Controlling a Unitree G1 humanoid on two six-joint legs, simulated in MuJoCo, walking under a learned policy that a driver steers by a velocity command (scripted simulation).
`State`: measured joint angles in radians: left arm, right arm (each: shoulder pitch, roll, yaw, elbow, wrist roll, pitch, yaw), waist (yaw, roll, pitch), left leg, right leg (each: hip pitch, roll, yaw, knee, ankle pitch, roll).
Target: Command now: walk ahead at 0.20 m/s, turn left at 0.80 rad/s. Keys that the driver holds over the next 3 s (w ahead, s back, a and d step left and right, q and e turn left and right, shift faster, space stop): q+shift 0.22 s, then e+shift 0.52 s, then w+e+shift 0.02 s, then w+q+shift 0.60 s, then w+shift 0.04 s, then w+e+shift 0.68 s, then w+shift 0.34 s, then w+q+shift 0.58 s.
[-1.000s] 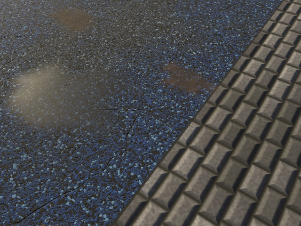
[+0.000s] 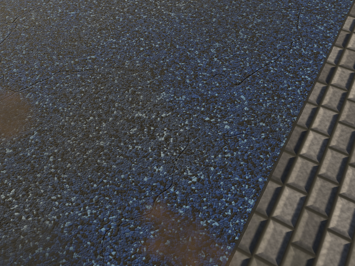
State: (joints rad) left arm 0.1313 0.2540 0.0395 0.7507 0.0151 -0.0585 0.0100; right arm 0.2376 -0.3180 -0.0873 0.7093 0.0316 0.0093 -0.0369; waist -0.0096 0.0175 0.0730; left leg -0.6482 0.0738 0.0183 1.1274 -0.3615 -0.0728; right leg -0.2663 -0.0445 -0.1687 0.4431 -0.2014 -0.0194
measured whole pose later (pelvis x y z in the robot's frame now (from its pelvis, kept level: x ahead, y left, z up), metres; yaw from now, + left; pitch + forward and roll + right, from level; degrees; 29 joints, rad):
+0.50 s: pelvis +0.14 +0.03 -0.01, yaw +11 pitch +1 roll +0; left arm 0.14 0.29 0.05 0.82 -0.02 0.04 0.02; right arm 0.10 -0.21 -0.03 0.65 -0.04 0.01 -0.03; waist 0.01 -0.03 0.04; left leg -0.35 -0.04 0.07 0.49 -0.16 0.08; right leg -0.47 -0.08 0.01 0.91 -0.40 0.06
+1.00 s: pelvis +0.21 -0.03 +0.01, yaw -1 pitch +2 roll +3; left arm 0.35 0.25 0.05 0.79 0.02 -0.07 0.01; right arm 0.18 -0.32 -0.12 0.79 -0.02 -0.01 0.02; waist 0.02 0.02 -0.05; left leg -0.68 0.02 -0.06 0.97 -0.09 -0.02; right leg -0.04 0.00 -0.01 0.24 -0.25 -0.05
